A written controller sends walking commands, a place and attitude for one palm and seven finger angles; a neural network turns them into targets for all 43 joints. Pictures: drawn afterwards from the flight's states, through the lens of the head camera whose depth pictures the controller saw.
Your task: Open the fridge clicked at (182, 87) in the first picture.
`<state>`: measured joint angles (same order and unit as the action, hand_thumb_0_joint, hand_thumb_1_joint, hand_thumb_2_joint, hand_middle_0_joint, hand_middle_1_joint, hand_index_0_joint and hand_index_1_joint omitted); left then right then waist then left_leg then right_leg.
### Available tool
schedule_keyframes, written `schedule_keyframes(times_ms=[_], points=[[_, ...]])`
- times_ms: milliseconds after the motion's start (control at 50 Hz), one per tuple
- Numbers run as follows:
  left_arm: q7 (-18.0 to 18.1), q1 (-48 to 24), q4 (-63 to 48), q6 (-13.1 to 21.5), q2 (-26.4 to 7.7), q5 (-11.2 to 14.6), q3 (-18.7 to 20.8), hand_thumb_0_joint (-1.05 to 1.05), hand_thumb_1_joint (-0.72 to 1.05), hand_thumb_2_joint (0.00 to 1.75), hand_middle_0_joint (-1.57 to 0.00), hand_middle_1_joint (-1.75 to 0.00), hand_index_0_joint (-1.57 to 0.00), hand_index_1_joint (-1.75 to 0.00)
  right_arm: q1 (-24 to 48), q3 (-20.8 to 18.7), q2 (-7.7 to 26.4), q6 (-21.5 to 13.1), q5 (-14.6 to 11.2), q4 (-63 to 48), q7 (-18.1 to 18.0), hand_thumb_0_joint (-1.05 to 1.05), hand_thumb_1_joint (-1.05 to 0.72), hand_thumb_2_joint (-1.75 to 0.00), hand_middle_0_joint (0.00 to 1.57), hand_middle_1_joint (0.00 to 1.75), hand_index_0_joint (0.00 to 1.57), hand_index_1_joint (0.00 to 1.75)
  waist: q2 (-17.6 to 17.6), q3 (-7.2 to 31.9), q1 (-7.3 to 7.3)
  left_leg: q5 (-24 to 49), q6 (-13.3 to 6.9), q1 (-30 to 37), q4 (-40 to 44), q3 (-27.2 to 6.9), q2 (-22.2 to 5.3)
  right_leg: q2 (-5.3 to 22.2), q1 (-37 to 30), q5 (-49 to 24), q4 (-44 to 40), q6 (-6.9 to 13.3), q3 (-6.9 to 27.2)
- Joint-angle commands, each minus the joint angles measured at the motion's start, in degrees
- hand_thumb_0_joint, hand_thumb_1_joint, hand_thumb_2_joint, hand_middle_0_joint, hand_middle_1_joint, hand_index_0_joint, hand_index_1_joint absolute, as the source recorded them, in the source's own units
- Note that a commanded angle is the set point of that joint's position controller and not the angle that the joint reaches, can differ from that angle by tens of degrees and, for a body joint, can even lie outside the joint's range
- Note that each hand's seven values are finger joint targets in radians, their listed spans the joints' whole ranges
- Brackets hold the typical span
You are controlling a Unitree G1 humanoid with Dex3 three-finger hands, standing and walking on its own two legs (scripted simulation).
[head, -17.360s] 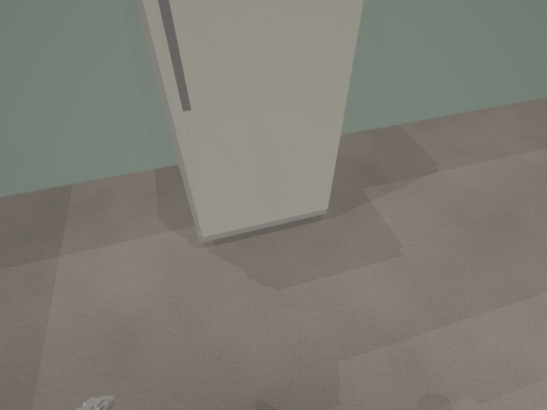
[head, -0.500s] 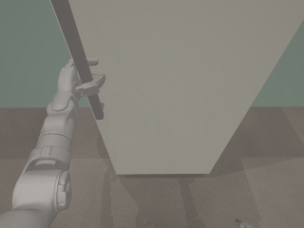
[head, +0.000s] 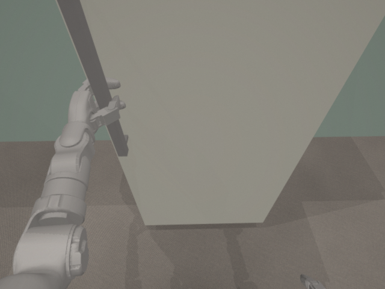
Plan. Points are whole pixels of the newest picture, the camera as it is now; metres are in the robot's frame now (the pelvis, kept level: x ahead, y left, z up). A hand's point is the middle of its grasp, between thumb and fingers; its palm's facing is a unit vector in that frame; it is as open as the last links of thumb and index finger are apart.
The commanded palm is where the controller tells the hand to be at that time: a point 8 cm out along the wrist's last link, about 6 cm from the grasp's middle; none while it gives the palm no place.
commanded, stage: grip the handle and tug to test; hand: left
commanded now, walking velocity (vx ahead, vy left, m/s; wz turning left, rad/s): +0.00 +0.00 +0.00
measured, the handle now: (105, 89) +0.48 +0.20 +0.17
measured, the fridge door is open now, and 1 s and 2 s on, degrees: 0 6 39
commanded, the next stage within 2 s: pull the door a little, standing still in 0.34 s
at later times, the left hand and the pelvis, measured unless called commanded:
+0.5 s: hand (115, 111) +0.43 +0.17 +0.15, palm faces +0.07 -1.00 -0.01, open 5.8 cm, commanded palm +0.40 +0.22 +0.15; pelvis +0.03 +0.01 +0.00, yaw -1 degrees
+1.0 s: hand (111, 134) +0.37 +0.17 +0.15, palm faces +0.05 -1.00 -0.03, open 6.1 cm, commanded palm +0.35 +0.22 +0.15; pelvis +0.07 +0.01 +0.01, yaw -5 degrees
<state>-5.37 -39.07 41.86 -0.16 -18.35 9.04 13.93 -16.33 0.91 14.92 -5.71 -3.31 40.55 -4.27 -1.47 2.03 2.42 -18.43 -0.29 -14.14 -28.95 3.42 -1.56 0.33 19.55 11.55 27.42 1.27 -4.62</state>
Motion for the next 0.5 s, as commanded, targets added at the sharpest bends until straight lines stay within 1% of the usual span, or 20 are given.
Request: schedule_keyframes(times_ms=[0, 20, 60, 80, 100, 120, 140, 160, 180, 200, 220, 260, 300, 320, 340, 400, 420, 440, 460, 480], points=[[-1.12, -22.96, -13.63, 3.31, -9.95, 0.79, 1.49, 0.0, 0.9, 0.9, -0.45, -1.4, -0.45, -1.4, 1.25, -2.6, 7.89, -2.17, -0.21, -6.9, -0.53, 0.0, -0.9, -0.9, 0.2, 0.3, 0.2, 0.3, 1.32, 18.8, -0.85, 22.39, -0.28, 1.69, 2.36, -2.69, 1.07, -0.35, -14.15, -20.7, -0.34, 0.43, 2.68], [-1.01, -21.88, -13.84, 3.25, -11.4, 0.58, 2.73, 0.0, 0.9, 0.9, -0.45, -1.4, -0.45, -1.4, 1.25, -2.7, 8.25, -2.0, -0.01, -7.03, -0.61, 0.0, -0.9, -0.9, 0.2, 0.3, 0.2, 0.3, 1.65, 19.43, -1.3, 23.37, -0.25, 2.05, 2.57, -2.73, 1.02, -0.3, -14.98, -21.27, -0.2, 0.48, 2.66], [-1.15, -21.83, -16.9, 3.16, -10.08, 0.73, 1.69, 0.0, 0.9, 0.9, -0.45, -1.4, -0.45, -1.4, 1.76, -2.65, 7.71, -2.0, -0.17, -7.67, -0.6, 0.0, -0.9, -0.9, 0.2, 0.3, 0.2, 0.3, 0.67, 20.7, -1.44, 25.01, -0.21, 2.79, 2.58, -2.69, 0.97, -0.3, -15.67, -22.4, -0.04, 0.49, 2.67], [-1.29, -20.2, -17.69, 2.98, -9.06, 0.93, 1.26, 0.0, 0.9, 0.9, -0.45, -1.4, -0.45, -1.4, 1.91, -2.77, 7.57, -2.0, -0.17, -7.8, -0.56, 0.0, -0.9, -0.9, 0.2, 0.3, 0.2, 0.3, 0.43, 21.35, -1.71, 26.58, -0.19, 3.49, 2.33, -2.47, 0.9, -0.31, -16.11, -23.65, 0.01, 0.5, 2.68], [-1.26, -18.52, -18.54, 2.71, -9.61, 0.99, 1.88, 0.0, 0.9, 0.9, -0.45, -1.4, -0.45, -1.4, 1.96, -2.84, 7.62, -1.86, -0.2, -7.97, -0.51, 0.0, -0.9, -0.9, 0.2, 0.3, 0.2, 0.3, 0.3, 21.63, -2.09, 27.81, -0.04, 3.82, 2.37, -2.53, 0.74, -0.38, -16.46, -24.16, 0.03, 0.51, 2.61], [-1.26, -16.9, -19.45, 2.46, -9.47, 0.81, 1.54, 0.0, 0.9, 0.9, -0.45, -1.4, -0.45, -1.4, 2.35, -2.83, 7.68, -1.68, -0.26, -8.3, -0.44, 0.0, -0.9, -0.9, 0.2, 0.3, 0.2, 0.3, -1.4, 21.49, -2.56, 29.44, 0.14, 4.58, 2.35, -2.5, 0.62, -0.33, -16.54, -24.39, 0.03, 0.56, 2.7], [-1.22, -16.8, -21.33, 2.27, -8.02, 1.03, 0.52, 0.0, 0.9, 0.9, -0.45, -1.4, -0.45, -1.4, 2.49, -2.86, 7.38, -1.66, -0.33, -8.47, -0.36, 0.0, -0.9, -0.9, 0.2, 0.3, 0.2, 0.3, -1.23, 21.59, -2.22, 30.72, 0.19, 5.1, 2.32, -2.52, 0.5, -0.36, -16.54, -25.2, -0.08, 0.47, 2.51], [-1.26, -15.96, -22.41, 1.95, -6.25, 1.08, -0.97, 0.0, 0.9, 0.9, -0.45, -1.4, -0.45, -1.4, 2.76, -2.83, 7.12, -1.69, -0.39, -8.64, -0.24, 0.0, -0.9, -0.9, 0.2, 0.3, 0.2, 0.3, -2.09, 21.59, -2.27, 31.5, 0.38, 5.62, 2.3, -2.63, 0.45, -0.43, -16.28, -24.99, -0.17, 0.5, 2.46], [-1.12, -14.81, -23.0, 1.54, -5.77, 1.24, -1.0, 0.0, 0.9, 0.9, -0.45, -1.4, -0.45, -1.4, 2.8, -2.93, 7.11, -1.66, -0.43, -8.63, -0.14, 0.0, -0.9, -0.9, 0.2, 0.3, 0.2, 0.3, -1.4, 20.94, -2.37, 32.27, 0.55, 5.98, 2.4, -2.66, 0.19, -0.57, -16.14, -25.22, -0.37, 0.51, 2.26], [-0.97, -12.79, -24.18, 1.2, -6.1, 1.26, -0.46, 0.0, 0.9, 0.9, -0.45, -1.4, -0.45, -1.4, 2.89, -3.13, 7.21, -1.55, -0.42, -8.87, -0.1, 0.0, -0.9, -0.9, 0.2, 0.3, 0.2, 0.3, -0.37, 21.52, -2.71, 32.77, 0.52, 6.29, 2.43, -2.61, 0.1, -0.67, -16.57, -25.43, -0.4, 0.44, 2.18], [-0.84, -11.69, -25.49, 0.98, -6.53, 1.12, -0.36, 0.0, 0.9, 0.9, -0.45, -1.4, -0.45, -1.4, 3.3, -3.18, 7.49, -1.37, -0.38, -9.26, -0.14, 0.0, -0.9, -0.9, 0.2, 0.3, 0.2, 0.3, -1.09, 21.65, -3.09, 34.25, 0.65, 6.91, 2.47, -2.57, 0.04, -0.6, -17.15, -26.19, -0.31, 0.53, 2.3], [-0.78, -10.43, -27.93, 0.11, -4.3, 1.3, -1.74, 0.0, 0.9, 0.9, -0.45, -1.4, -0.45, -1.4, 3.66, -3.11, 6.96, -1.4, -0.41, -9.51, -0.01, 0.0, -0.9, -0.9, 0.2, 0.3, 0.2, 0.3, -0.78, 21.28, -2.96, 35.85, 0.64, 7.54, 2.5, -2.39, -0.04, -0.63, -17.32, -27.75, -0.55, 0.44, 2.14], [-0.75, -6.78, -28.99, -1.08, -5.44, 1.36, -0.41, 0.0, 0.9, 0.9, -0.45, -1.4, -0.45, -1.4, 3.73, -3.28, 7.2, -0.96, -0.49, -9.57, 0.0, 0.0, -0.9, -0.9, 0.2, 0.3, 0.2, 0.3, 0.33, 20.98, -3.56, 37.14, 0.85, 7.39, 2.76, -2.32, -0.3, -0.69, -18.24, -28.93, -0.55, 0.47, 2.0], [-0.64, -6.65, -29.64, -1.61, -5.4, 1.26, -0.75, 0.0, 0.9, 0.9, -0.45, -1.4, -0.45, -1.4, 4.21, -3.29, 7.44, -0.64, -0.51, -9.71, -0.07, 0.0, -0.9, -0.9, 0.2, 0.3, 0.2, 0.3, -0.56, 20.21, -3.42, 37.39, 0.82, 7.87, 2.7, -2.08, -0.23, -0.58, -18.12, -29.3, -0.68, 0.47, 2.13], [-0.58, -7.93, -31.89, -1.9, -4.84, 1.34, -1.19, 0.0, 0.9, 0.9, -0.45, -1.4, -0.45, -1.4, 4.22, -3.28, 7.05, -0.63, -0.42, -9.84, -0.09, 0.0, -0.9, -0.9, 0.2, 0.3, 0.2, 0.3, -0.43, 21.38, -3.16, 38.92, 0.93, 8.36, 2.78, -2.26, -0.29, -0.5, -18.74, -30.64, -0.68, 0.45, 2.05], [-0.44, -3.55, -35.34, -3.56, -2.62, 1.39, -2.24, 0.0, 0.9, 0.9, -0.45, -1.4, -0.45, -1.4, 4.6, -3.42, 6.59, -0.41, -0.42, -10.15, 0.18, 0.0, -0.9, -0.9, 0.2, 0.3, 0.2, 0.3, -2.18, 21.71, -3.84, 44.44, 1.51, 10.19, 2.27, -2.03, -0.6, -0.56, -19.26, -33.63, -0.51, 0.48, 1.83], [-0.16, -3.84, -36.34, -3.81, -4.08, 1.31, -1.32, 0.0, 0.9, 0.9, -0.45, -1.4, -0.45, -1.4, 4.74, -3.5, 7.0, -0.26, -0.37, -10.02, 0.16, 0.0, -0.9, -0.9, 0.2, 0.3, 0.2, 0.3, -2.08, 21.76, -3.9, 45.47, 1.82, 10.75, 2.15, -2.25, -0.64, -0.52, -19.59, -34.06, -0.41, 0.64, 1.79], [0.23, -7.32, -36.09, -4.19, -6.73, 0.98, 0.26, 0.0, 0.9, 0.9, -0.45, -1.4, -0.45, -1.4, 4.66, -3.38, 7.16, 0.12, -0.29, -9.58, -0.07, 0.0, -0.9, -0.9, 0.2, 0.3, 0.2, 0.3, -1.79, 21.15, -3.27, 44.31, 1.55, 10.25, 2.24, -2.26, -0.62, -0.42, -19.11, -34.09, -0.71, 0.55, 2.02], [0.59, -11.4, -33.87, -4.7, -8.34, 0.43, 1.05, 0.0, 0.9, 0.9, -0.45, -1.4, -0.45, -1.4, 4.28, -3.16, 7.31, 0.51, -0.11, -8.76, -0.38, 0.0, -0.9, -0.9, 0.2, 0.3, 0.2, 0.3, -0.51, 19.32, -2.19, 42.03, 1.26, 9.47, 2.38, -2.49, -0.51, -0.54, -17.94, -32.92, -0.88, 0.46, 1.99], [0.73, -13.17, -31.83, -5.24, -9.63, 0.12, 2.09, 0.0, 0.9, 0.9, -0.45, -1.4, -0.45, -1.4, 4.08, -3.06, 7.38, 0.91, 0.02, -8.34, -0.61, 0.0, -0.9, -0.9, 0.2, 0.3, 0.2, 0.3, -0.18, 17.95, -1.76, 39.27, 0.98, 8.63, 2.62, -2.38, -0.32, -0.54, -17.04, -31.42, -1.17, 0.39, 2.08]])
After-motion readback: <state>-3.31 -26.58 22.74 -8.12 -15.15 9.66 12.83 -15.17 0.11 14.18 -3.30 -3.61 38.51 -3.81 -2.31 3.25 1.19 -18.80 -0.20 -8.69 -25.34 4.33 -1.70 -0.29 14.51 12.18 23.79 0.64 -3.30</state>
